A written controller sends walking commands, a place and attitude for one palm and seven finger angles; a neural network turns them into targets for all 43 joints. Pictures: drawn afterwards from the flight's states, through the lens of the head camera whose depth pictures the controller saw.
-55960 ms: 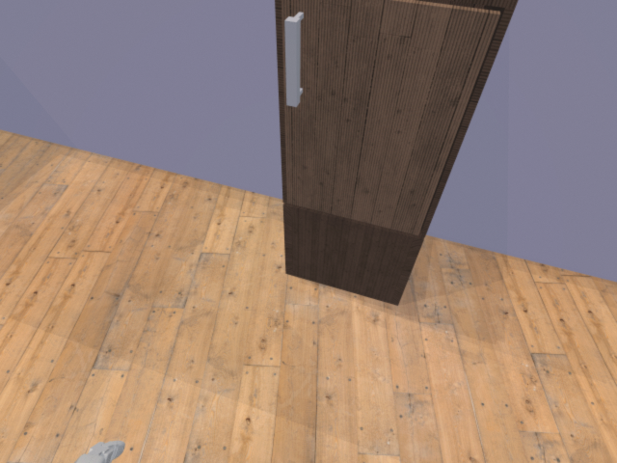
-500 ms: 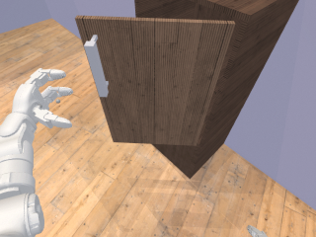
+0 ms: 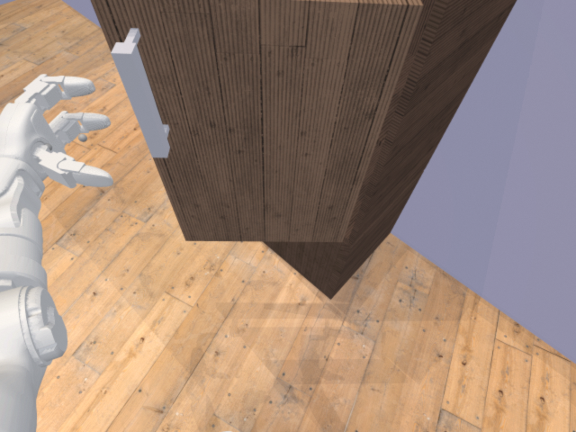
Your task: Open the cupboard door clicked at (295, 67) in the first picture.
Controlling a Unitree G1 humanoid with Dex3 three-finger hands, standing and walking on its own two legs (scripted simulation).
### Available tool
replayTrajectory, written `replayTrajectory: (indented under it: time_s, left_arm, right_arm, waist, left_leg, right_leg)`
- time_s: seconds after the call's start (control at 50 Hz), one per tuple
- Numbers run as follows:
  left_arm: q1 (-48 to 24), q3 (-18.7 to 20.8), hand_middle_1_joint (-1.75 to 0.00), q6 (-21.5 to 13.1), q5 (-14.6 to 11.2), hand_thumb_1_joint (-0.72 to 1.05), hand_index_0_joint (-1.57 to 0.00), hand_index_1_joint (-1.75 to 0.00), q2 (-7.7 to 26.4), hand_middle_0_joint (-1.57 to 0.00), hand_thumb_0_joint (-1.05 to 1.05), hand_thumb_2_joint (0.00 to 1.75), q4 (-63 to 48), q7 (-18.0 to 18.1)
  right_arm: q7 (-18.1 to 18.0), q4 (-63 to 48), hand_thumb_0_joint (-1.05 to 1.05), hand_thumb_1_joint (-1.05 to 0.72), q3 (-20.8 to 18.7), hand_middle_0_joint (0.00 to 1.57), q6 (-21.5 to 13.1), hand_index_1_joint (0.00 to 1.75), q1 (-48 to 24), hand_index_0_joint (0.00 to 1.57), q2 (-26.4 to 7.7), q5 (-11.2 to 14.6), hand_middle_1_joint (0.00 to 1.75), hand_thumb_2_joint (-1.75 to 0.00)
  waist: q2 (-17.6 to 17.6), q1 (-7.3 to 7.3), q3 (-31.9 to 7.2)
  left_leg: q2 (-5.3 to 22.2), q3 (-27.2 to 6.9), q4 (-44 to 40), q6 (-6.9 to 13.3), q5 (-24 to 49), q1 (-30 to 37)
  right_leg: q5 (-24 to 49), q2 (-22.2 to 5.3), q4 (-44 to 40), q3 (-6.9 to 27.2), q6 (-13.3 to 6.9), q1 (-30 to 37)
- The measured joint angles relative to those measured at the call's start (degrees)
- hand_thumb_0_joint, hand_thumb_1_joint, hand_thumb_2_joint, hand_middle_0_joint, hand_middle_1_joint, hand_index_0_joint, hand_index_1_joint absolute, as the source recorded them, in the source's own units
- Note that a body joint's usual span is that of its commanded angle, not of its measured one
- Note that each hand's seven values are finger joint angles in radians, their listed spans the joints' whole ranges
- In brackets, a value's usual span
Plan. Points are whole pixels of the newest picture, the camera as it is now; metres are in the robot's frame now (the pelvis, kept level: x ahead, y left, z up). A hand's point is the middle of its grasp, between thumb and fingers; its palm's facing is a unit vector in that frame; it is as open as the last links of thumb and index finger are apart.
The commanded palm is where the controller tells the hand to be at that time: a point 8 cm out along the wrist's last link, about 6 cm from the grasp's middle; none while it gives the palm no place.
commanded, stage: move the hooked fingers beside the handle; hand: left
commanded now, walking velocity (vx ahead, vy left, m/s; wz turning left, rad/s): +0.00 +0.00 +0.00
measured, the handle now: (148, 98) +0.56 +0.19 +0.13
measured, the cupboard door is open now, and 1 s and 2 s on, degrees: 44 44 44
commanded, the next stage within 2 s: slide the fingers in behind the handle in 1.96 s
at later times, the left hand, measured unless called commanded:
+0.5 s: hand (91, 115) +0.51 +0.26 +0.14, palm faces -0.02 -1.00 +0.00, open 14.0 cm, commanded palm +0.48 +0.30 +0.14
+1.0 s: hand (96, 117) +0.50 +0.25 +0.14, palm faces +0.00 -1.00 +0.01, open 14.0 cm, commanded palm +0.49 +0.30 +0.13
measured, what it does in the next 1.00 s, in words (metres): stands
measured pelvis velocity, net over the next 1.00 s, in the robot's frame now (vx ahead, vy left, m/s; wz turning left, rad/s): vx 0.00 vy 0.01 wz -0.01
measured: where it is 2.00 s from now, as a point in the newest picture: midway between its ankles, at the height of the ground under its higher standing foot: outside the picture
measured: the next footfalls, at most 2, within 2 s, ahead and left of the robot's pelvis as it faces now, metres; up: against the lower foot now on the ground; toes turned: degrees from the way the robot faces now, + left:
none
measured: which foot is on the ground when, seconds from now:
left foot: down 0.00-1.00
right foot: down 0.00-1.00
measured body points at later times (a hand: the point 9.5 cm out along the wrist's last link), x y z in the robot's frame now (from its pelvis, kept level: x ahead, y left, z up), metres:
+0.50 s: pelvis +0.01 +0.01 -0.01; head +0.11 +0.02 +0.44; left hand +0.50 +0.31 +0.14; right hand -0.03 -0.27 -0.11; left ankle +0.00 +0.11 -0.72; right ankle -0.01 -0.12 -0.72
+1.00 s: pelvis +0.00 +0.01 -0.01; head +0.09 +0.02 +0.43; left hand +0.50 +0.30 +0.14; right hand +0.03 -0.27 -0.11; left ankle +0.00 +0.11 -0.72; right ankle -0.01 -0.12 -0.72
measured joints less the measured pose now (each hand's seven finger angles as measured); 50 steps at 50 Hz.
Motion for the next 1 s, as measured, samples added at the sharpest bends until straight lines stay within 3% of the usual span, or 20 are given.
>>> replayTrajectory:
  time_s: [0.2, 0.36, 0.48, 0.6, 0.72, 0.82, 1.0]
  left_arm:
    - [-7.5, 1.4, -1.2, 0.4, 2.7, -0.5, -0.3, -1.2, 5.0, -0.3, -0.01, 0.3, 8.1, 0.0]
    - [-9.6, 3.8, -1.2, -0.8, 3.7, -0.5, -0.3, -1.2, 7.5, -0.3, -0.01, 0.3, 9.0, -0.2]
    - [-5.9, 4.1, -1.2, -0.2, 2.8, -0.5, -0.3, -1.2, 7.3, -0.29, -0.01, 0.3, 7.1, -1.4]
    - [-1.4, 4.4, -1.2, -0.3, 1.8, -0.5, -0.29, -1.2, 4.6, -0.3, -0.01, 0.3, 2.3, -1.3]
    - [-2.2, 1.6, -1.2, -0.5, 0.5, -0.5, -0.29, -1.2, 1.8, -0.29, -0.01, 0.3, 1.6, -0.6]
    - [-4.9, -0.3, -1.2, 1.1, 1.9, -0.5, -0.3, -1.2, 1.7, -0.3, -0.01, 0.3, 4.6, 0.8]
    - [-8.9, 0.6, -1.2, -1.5, 2.8, -0.5, -0.3, -1.2, 3.0, -0.3, -0.01, 0.3, 7.4, 2.0]
  right_arm:
    - [0.3, 0.2, 0.01, -0.91, 0.2, 0.21, 2.0, 0.3, 2.4, 0.21, -0.3, -0.4, 0.3, -0.9]
    - [0.8, -0.1, 0.01, -0.91, 0.1, 0.21, 3.8, 0.3, 4.5, 0.21, -0.2, -1.0, 0.3, -0.9]
    - [1.4, -1.1, 0.01, -0.91, -0.3, 0.21, 5.5, 0.3, 6.1, 0.21, 0.1, -0.9, 0.3, -0.9]
    - [1.8, -1.9, 0.01, -0.91, -0.6, 0.21, 6.2, 0.3, 5.3, 0.21, 0.5, -0.9, 0.3, -0.9]
    - [2.0, -1.6, 0.01, -0.91, -0.5, 0.21, 5.9, 0.3, 2.8, 0.21, 1.1, -0.6, 0.3, -0.9]
    - [1.7, -2.4, 0.01, -0.91, 0.0, 0.21, 5.1, 0.3, 0.3, 0.21, 0.9, -0.7, 0.3, -0.9]
    - [1.4, -2.3, 0.01, -0.91, 0.8, 0.21, 4.3, 0.3, -0.3, 0.21, 0.9, -0.8, 0.3, -0.9]
  waist:
    - [0.1, -3.0, -0.6]
    - [0.0, -4.15, -0.9]
    - [0.2, -3.63, -2.2]
    - [0.2, -2.41, -2.6]
    - [0.2, -1.18, -2.9]
    - [0.4, -1.3, -2.5]
    - [0.0, -2.5, -1.6]
  left_leg:
    - [0.6, 0.3, 1.7, 0.0, -0.6, -4.1]
    - [1.1, 0.9, 2.7, 0.1, -1.2, -6.4]
    - [1.4, 1.5, 2.6, 0.3, -2.0, -5.8]
    - [1.3, 1.4, 2.8, 0.4, -2.6, -4.8]
    - [0.8, 0.3, 3.5, 0.5, -2.9, -4.2]
    - [0.4, -0.2, 4.0, 0.6, -2.6, -5.1]
    - [0.6, -0.3, 5.0, 0.3, -2.3, -7.1]
  right_leg:
    - [-0.1, 0.5, 1.2, 0.4, 0.0, -4.0]
    - [-0.1, 1.0, 1.5, 1.0, 0.2, -6.4]
    - [-0.4, 1.3, 1.1, 1.6, 0.3, -5.8]
    - [-0.8, 1.2, 0.8, 1.5, 0.5, -4.6]
    - [-1.3, 0.8, 1.0, 0.5, 0.6, -3.3]
    - [-1.3, 0.4, 1.8, -0.1, 0.6, -4.1]
    - [-1.3, 0.6, 3.2, -0.2, 0.4, -6.2]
